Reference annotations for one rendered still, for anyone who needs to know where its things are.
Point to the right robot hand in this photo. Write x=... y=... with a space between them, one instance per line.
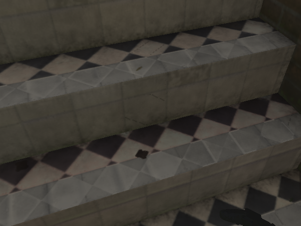
x=243 y=217

